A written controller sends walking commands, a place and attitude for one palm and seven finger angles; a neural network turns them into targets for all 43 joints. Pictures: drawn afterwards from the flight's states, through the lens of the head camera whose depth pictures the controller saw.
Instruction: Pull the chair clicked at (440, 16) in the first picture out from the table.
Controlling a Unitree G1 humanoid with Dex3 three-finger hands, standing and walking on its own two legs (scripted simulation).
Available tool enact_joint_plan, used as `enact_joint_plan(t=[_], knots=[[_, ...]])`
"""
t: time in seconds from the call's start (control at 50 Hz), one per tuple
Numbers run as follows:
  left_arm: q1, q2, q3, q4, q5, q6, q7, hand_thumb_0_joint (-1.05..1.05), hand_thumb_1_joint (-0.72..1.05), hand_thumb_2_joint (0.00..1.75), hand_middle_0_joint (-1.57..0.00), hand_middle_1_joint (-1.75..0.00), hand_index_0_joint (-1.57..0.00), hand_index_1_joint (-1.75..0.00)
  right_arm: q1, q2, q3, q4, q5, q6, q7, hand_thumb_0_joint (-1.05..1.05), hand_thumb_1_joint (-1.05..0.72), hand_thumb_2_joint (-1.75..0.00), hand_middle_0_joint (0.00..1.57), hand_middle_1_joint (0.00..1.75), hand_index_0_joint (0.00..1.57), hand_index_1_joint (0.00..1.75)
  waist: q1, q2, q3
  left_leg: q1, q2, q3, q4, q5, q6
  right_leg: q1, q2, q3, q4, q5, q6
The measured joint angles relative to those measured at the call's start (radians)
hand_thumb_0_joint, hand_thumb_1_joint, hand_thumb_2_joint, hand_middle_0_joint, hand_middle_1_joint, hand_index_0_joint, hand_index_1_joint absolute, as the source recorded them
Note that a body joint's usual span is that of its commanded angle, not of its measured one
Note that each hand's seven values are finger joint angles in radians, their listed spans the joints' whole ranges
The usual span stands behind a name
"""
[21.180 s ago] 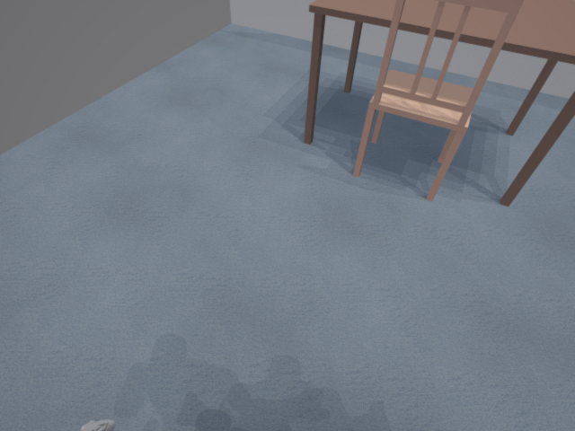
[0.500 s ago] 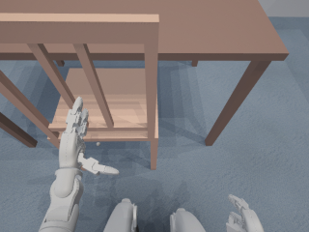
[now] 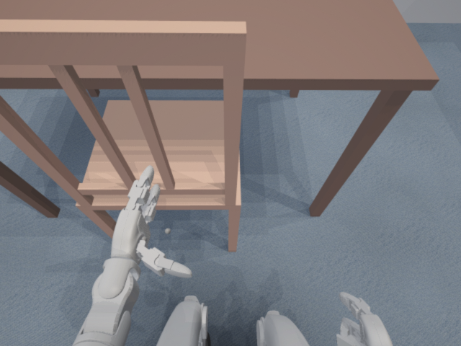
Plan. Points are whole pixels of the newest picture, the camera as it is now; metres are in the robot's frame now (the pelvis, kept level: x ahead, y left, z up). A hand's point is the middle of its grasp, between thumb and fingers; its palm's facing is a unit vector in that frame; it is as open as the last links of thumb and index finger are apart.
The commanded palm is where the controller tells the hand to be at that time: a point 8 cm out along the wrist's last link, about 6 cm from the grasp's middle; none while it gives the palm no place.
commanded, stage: aim the fingers beside a spindle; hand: left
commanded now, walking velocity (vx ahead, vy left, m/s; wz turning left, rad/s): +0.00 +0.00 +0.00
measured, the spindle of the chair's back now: (106, 141) +0.46 +0.25 +0.04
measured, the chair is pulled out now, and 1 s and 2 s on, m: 0.00 0.00 0.00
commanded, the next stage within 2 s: push the fingers through the gap in 1.76 s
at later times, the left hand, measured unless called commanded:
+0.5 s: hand (158, 218) +0.31 +0.13 +0.04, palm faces +0.02 -1.00 -0.02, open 16.9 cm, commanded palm +0.30 +0.19 +0.02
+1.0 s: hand (168, 229) +0.31 +0.12 +0.00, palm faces -0.04 -1.00 -0.02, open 16.9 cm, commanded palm +0.29 +0.17 +0.02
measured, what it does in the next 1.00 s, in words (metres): stands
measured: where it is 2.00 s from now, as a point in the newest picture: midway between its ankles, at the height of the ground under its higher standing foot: outside the picture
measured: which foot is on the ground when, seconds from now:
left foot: down 0.00-1.00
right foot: down 0.00-1.00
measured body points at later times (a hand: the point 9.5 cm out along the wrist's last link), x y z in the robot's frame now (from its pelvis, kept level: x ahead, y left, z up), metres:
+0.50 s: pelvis +0.00 +0.00 +0.00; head +0.10 +0.01 +0.44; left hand +0.31 +0.18 +0.04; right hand +0.15 -0.24 -0.11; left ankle +0.05 +0.11 -0.63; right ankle -0.01 -0.10 -0.63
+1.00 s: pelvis -0.01 +0.00 +0.00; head +0.09 +0.00 +0.43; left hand +0.31 +0.17 +0.00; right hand +0.16 -0.24 -0.11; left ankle +0.05 +0.11 -0.63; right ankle -0.01 -0.10 -0.63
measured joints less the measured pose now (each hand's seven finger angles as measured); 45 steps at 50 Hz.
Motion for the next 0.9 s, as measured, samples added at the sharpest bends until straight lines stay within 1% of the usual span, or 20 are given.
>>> enact_joint_plan(t=[0.04, 0.08, 0.14, 0.18, 0.22, 0.26, 0.32, 0.38, 0.42, 0.46, 0.5, 0.54, 0.58, 0.64, 0.68, 0.72, 0.76, 0.8, 0.86, 0.9], knots=[[0.039, -0.020, -0.019, -0.031, 0.011, -0.015, 0.011, -0.01, -0.49, 0.30, -0.06, -0.08, -0.06, -0.08, -0.001, 0.003, -0.002, -0.002, -0.007, -0.010, -0.008, 0.01, -0.90, -0.89, 0.20, 0.30, 0.20, 0.30, -0.005, -0.008, 0.004, 0.002, 0.002, 0.003, -0.001, -0.002, 0.001, 0.001, 0.002, 0.003, -0.001, 0.001, 0.001], [0.058, -0.024, -0.020, -0.075, 0.032, -0.052, 0.045, -0.01, -0.49, 0.30, -0.06, -0.08, -0.06, -0.08, -0.006, 0.006, -0.007, 0.002, -0.019, -0.021, -0.013, 0.01, -0.90, -0.89, 0.20, 0.30, 0.20, 0.30, -0.009, -0.016, 0.008, -0.002, 0.004, 0.004, 0.006, -0.005, 0.000, -0.003, 0.004, 0.004, 0.004, -0.002, 0.000], [0.032, -0.003, 0.017, -0.110, 0.060, -0.120, 0.097, -0.01, -0.50, 0.30, -0.07, -0.08, -0.06, -0.08, -0.017, 0.010, -0.013, 0.015, -0.031, -0.029, -0.011, 0.01, -0.90, -0.90, 0.20, 0.30, 0.20, 0.30, -0.010, -0.022, 0.009, -0.012, 0.005, 0.001, 0.020, -0.010, -0.002, -0.013, 0.005, 0.001, 0.019, -0.007, -0.002], [-0.013, 0.021, 0.051, -0.094, 0.065, -0.138, 0.109, -0.01, -0.50, 0.30, -0.07, -0.08, -0.06, -0.08, -0.025, 0.008, -0.013, 0.024, -0.033, -0.024, -0.004, 0.01, -0.90, -0.90, 0.20, 0.30, 0.20, 0.30, -0.009, -0.018, 0.007, -0.022, 0.004, -0.004, 0.031, -0.011, -0.003, -0.020, 0.004, -0.004, 0.028, -0.011, -0.003], [-0.058, 0.041, 0.070, -0.053, 0.053, -0.121, 0.093, -0.01, -0.50, 0.30, -0.07, -0.08, -0.06, -0.08, -0.029, 0.003, -0.010, 0.028, -0.027, -0.015, 0.002, 0.01, -0.90, -0.90, 0.20, 0.30, 0.20, 0.30, -0.006, -0.011, 0.004, -0.029, 0.002, -0.008, 0.037, -0.011, -0.003, -0.025, 0.003, -0.008, 0.033, -0.012, -0.003], [-0.080, 0.046, 0.067, -0.006, 0.030, -0.075, 0.055, -0.01, -0.49, 0.30, -0.06, -0.08, -0.06, -0.08, -0.027, -0.002, -0.006, 0.023, -0.015, -0.004, 0.006, 0.01, -0.90, -0.90, 0.20, 0.30, 0.20, 0.30, -0.002, -0.005, 0.002, -0.030, 0.001, -0.008, 0.034, -0.009, -0.001, -0.024, 0.001, -0.009, 0.029, -0.010, -0.002], [-0.060, 0.024, 0.030, 0.032, 0.001, -0.004, 0.002, -0.01, -0.49, 0.30, -0.06, -0.08, -0.05, -0.08, -0.018, -0.004, -0.001, 0.008, -0.001, 0.003, 0.003, 0.01, -0.90, -0.90, 0.20, 0.30, 0.20, 0.30, -0.002, -0.001, 0.003, -0.021, -0.001, -0.005, 0.019, -0.005, 0.002, -0.016, 0.000, -0.005, 0.014, -0.004, 0.002], [0.005, -0.009, -0.007, -0.013, 0.004, 0.010, 0.004, -0.01, -0.49, 0.30, -0.06, -0.08, -0.05, -0.08, -0.012, 0.002, -0.002, -0.004, -0.006, -0.006, -0.006, 0.01, -0.90, -0.89, 0.20, 0.30, 0.20, 0.30, -0.009, -0.007, 0.008, -0.013, 0.002, 0.001, 0.010, -0.004, 0.004, -0.011, 0.002, 0.001, 0.004, 0.000, 0.004], [0.051, -0.022, -0.019, -0.083, 0.019, -0.022, 0.039, -0.01, -0.49, 0.30, -0.06, -0.08, -0.06, -0.08, -0.011, 0.009, -0.008, -0.003, -0.016, -0.018, -0.011, 0.01, -0.90, -0.89, 0.20, 0.30, 0.20, 0.30, -0.012, -0.013, 0.012, -0.004, 0.004, 0.006, 0.006, -0.006, 0.004, -0.005, 0.003, 0.007, 0.001, 0.000, 0.005], [0.072, -0.019, -0.012, -0.142, 0.042, -0.073, 0.084, -0.01, -0.49, 0.30, -0.06, -0.08, -0.06, -0.08, -0.011, 0.015, -0.011, 0.004, -0.026, -0.025, -0.011, 0.01, -0.90, -0.90, 0.20, 0.30, 0.20, 0.30, -0.010, -0.017, 0.010, 0.003, 0.005, 0.010, 0.004, -0.007, 0.004, 0.000, 0.004, 0.010, 0.000, -0.001, 0.004], [0.052, -0.004, 0.012, -0.153, 0.062, -0.119, 0.117, -0.01, -0.49, 0.30, -0.07, -0.08, -0.06, -0.08, -0.013, 0.016, -0.011, 0.015, -0.032, -0.025, -0.005, 0.01, -0.90, -0.90, 0.20, 0.30, 0.20, 0.30, -0.007, -0.016, 0.005, 0.005, 0.004, 0.007, 0.006, -0.008, 0.003, 0.003, 0.003, 0.008, 0.003, -0.003, 0.004], [0.005, 0.015, 0.042, -0.112, 0.070, -0.137, 0.121, -0.01, -0.50, 0.30, -0.07, -0.08, -0.06, -0.08, -0.017, 0.012, -0.007, 0.025, -0.031, -0.018, 0.003, 0.01, -0.90, -0.90, 0.20, 0.30, 0.20, 0.30, -0.003, -0.011, -0.003, -0.003, 0.002, 0.001, 0.014, -0.009, 0.002, -0.001, 0.002, 0.002, 0.010, -0.006, 0.002], [-0.044, 0.030, 0.055, -0.043, 0.060, -0.113, 0.096, -0.01, -0.50, 0.30, -0.06, -0.08, -0.06, -0.08, -0.021, 0.007, -0.001, 0.026, -0.021, -0.007, 0.010, 0.01, -0.90, -0.90, 0.20, 0.30, 0.20, 0.30, -0.001, -0.007, -0.005, -0.011, -0.001, -0.004, 0.022, -0.009, 0.001, -0.007, 0.000, -0.004, 0.018, -0.008, 0.001], [-0.067, 0.025, 0.032, 0.032, 0.025, -0.035, 0.036, -0.01, -0.49, 0.30, -0.06, -0.08, -0.06, -0.08, -0.020, 0.000, 0.004, 0.013, -0.003, 0.005, 0.011, 0.01, -0.90, -0.90, 0.20, 0.30, 0.20, 0.30, -0.001, -0.003, 0.003, -0.014, -0.003, -0.007, 0.022, -0.005, 0.002, -0.008, -0.002, -0.008, 0.016, -0.007, 0.001], [-0.033, 0.004, 0.003, 0.024, 0.010, 0.002, 0.013, -0.01, -0.49, 0.30, -0.06, -0.08, -0.05, -0.08, -0.016, 0.001, 0.002, 0.000, -0.001, 0.004, 0.006, 0.01, -0.90, -0.89, 0.20, 0.30, 0.20, 0.30, -0.005, -0.003, 0.006, -0.014, -0.002, -0.005, 0.016, -0.003, 0.003, -0.009, -0.001, -0.006, 0.010, -0.003, 0.002], [0.026, -0.018, -0.027, -0.037, 0.009, 0.006, 0.019, -0.01, -0.49, 0.30, -0.06, -0.08, -0.05, -0.08, -0.013, 0.006, -0.004, -0.008, -0.006, -0.005, -0.001, 0.01, -0.90, -0.89, 0.20, 0.30, 0.20, 0.30, -0.009, -0.006, 0.011, -0.007, 0.001, -0.001, 0.009, -0.003, 0.003, -0.004, 0.001, 0.000, 0.003, 0.001, 0.003], [0.086, -0.028, -0.044, -0.125, 0.026, -0.025, 0.051, -0.01, -0.49, 0.30, -0.06, -0.08, -0.06, -0.08, -0.011, 0.012, -0.009, -0.008, -0.016, -0.017, -0.007, 0.01, -0.90, -0.89, 0.20, 0.30, 0.20, 0.30, -0.009, -0.013, 0.011, 0.005, 0.004, 0.006, 0.001, -0.004, 0.003, 0.003, 0.004, 0.008, -0.003, 0.002, 0.003], [0.118, -0.023, -0.039, -0.192, 0.050, -0.078, 0.097, -0.01, -0.49, 0.30, -0.06, -0.08, -0.06, -0.08, -0.008, 0.018, -0.013, -0.002, -0.026, -0.024, -0.008, 0.01, -0.90, -0.90, 0.20, 0.30, 0.20, 0.30, -0.007, -0.017, 0.007, 0.017, 0.005, 0.011, -0.006, -0.004, 0.001, 0.012, 0.004, 0.012, -0.005, 0.002, 0.002], [0.081, -0.002, 0.003, -0.183, 0.082, -0.140, 0.141, -0.01, -0.49, 0.30, -0.07, -0.08, -0.06, -0.08, -0.011, 0.015, -0.011, 0.013, -0.031, -0.021, 0.003, 0.01, -0.90, -0.90, 0.20, 0.30, 0.20, 0.30, -0.001, -0.011, -0.005, 0.017, 0.002, 0.004, -0.001, -0.004, -0.001, 0.015, 0.002, 0.005, 0.000, -0.002, 0.000], [0.022, 0.013, 0.027, -0.111, 0.083, -0.136, 0.131, -0.01, -0.50, 0.30, -0.07, -0.08, -0.06, -0.08, -0.018, 0.008, -0.004, 0.020, -0.026, -0.012, 0.011, 0.01, -0.90, -0.90, 0.20, 0.30, 0.20, 0.30, 0.002, -0.005, -0.010, 0.005, -0.001, -0.004, 0.011, -0.004, -0.003, 0.007, -0.001, -0.004, 0.012, -0.006, -0.003]])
